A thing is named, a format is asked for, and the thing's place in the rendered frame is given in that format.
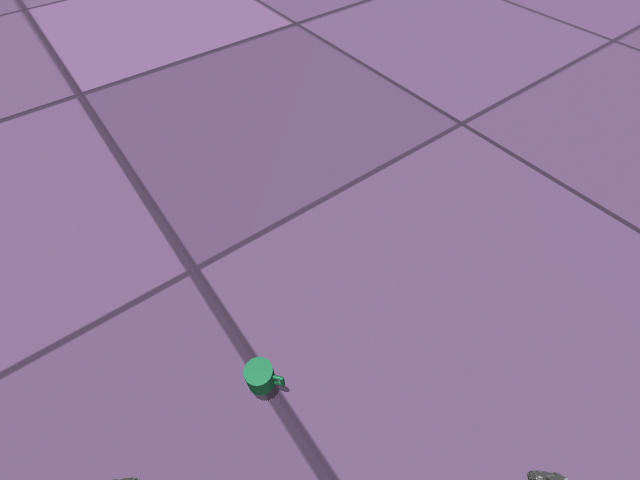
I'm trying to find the mug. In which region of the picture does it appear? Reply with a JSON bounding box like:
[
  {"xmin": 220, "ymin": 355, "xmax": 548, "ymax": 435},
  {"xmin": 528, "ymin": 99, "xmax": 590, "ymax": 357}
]
[{"xmin": 243, "ymin": 357, "xmax": 285, "ymax": 396}]

